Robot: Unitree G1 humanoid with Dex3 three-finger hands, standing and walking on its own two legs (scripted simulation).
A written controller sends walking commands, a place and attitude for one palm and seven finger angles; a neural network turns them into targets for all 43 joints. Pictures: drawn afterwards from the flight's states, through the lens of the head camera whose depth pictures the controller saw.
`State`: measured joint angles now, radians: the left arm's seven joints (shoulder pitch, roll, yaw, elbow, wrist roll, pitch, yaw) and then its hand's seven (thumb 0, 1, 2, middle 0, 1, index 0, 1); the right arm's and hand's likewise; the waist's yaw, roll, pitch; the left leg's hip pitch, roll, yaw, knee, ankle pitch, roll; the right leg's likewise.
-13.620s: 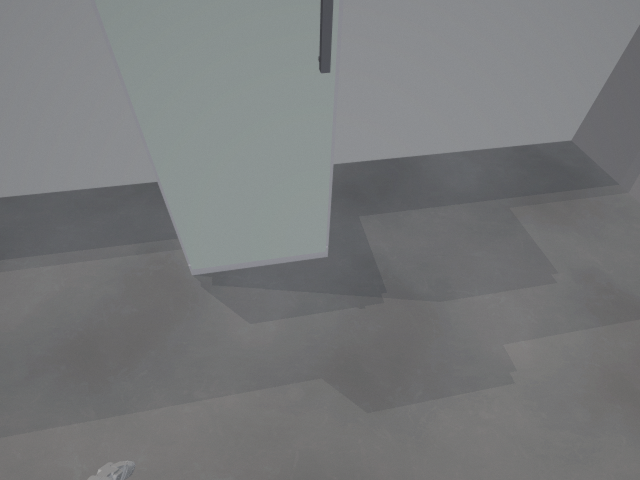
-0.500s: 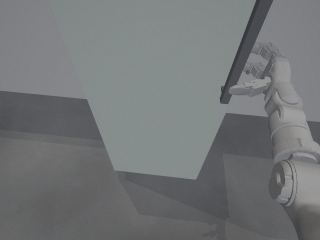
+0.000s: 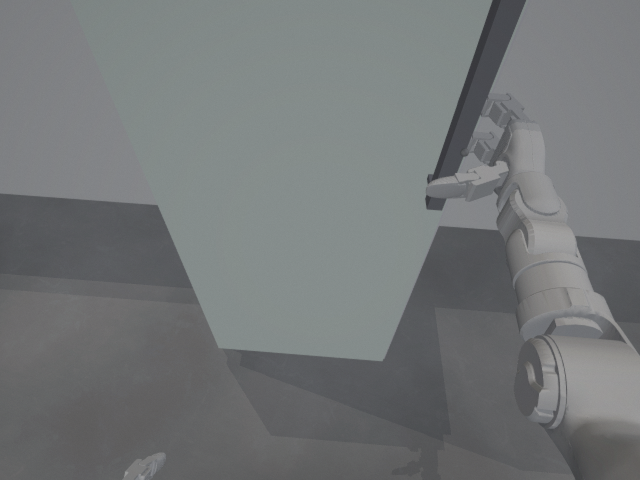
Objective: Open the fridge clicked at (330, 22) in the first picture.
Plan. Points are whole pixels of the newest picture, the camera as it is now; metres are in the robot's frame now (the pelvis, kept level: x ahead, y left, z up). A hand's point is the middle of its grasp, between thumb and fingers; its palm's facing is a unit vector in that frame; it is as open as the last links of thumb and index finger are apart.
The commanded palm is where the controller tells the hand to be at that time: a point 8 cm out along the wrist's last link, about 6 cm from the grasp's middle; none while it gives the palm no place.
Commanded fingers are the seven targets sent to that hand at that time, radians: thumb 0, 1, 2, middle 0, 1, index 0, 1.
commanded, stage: slide the fingers in behind the handle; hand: right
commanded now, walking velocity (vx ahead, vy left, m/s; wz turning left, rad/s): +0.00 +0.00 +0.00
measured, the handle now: (460, 112) +0.52 -0.10 +0.20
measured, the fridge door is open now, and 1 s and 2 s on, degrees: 0 0 0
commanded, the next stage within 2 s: grip the handle and tug to test in 1.16 s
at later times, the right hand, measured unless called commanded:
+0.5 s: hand (443, 149) +0.47 -0.08 +0.18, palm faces -0.04 +1.00 +0.01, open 14.0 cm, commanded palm +0.45 -0.14 +0.18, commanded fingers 0.00 0.50 -0.30 0.30 1.20 0.30 1.20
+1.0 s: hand (440, 148) +0.47 -0.08 +0.18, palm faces -0.04 +1.00 +0.01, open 14.1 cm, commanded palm +0.44 -0.13 +0.18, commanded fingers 0.00 0.50 -0.30 0.30 1.20 0.30 1.20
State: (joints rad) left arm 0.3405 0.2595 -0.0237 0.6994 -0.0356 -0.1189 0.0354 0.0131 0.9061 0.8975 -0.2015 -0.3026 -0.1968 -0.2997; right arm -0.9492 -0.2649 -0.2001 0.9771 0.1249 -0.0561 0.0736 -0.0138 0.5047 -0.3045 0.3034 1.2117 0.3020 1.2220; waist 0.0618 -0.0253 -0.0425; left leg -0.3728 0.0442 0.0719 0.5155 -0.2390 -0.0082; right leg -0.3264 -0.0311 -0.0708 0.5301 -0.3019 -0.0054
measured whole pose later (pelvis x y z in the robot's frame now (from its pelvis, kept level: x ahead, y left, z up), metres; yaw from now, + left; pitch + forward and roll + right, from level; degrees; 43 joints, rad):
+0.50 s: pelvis +0.00 +0.01 +0.00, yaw +1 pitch +5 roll +0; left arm 0.32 0.25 -0.03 0.69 -0.03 -0.08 0.03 0.01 0.91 0.90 -0.20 -0.30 -0.20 -0.30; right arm -0.92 -0.22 -0.21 0.94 0.11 -0.02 0.04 -0.01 0.50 -0.30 0.30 1.20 0.30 1.20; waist 0.07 -0.03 -0.05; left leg -0.35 0.03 0.07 0.51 -0.24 0.00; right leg -0.29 -0.04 -0.08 0.51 -0.30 0.00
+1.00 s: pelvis +0.00 +0.00 +0.00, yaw +0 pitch +5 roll +0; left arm 0.33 0.25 -0.02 0.71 -0.03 -0.10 0.03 0.01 0.91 0.90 -0.20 -0.30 -0.20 -0.30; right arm -0.94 -0.20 -0.18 0.95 0.12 -0.04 0.01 -0.01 0.50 -0.30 0.28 1.20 0.28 1.20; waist 0.06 -0.03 -0.05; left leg -0.35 0.04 0.06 0.50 -0.23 0.00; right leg -0.29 -0.03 -0.08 0.50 -0.29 0.00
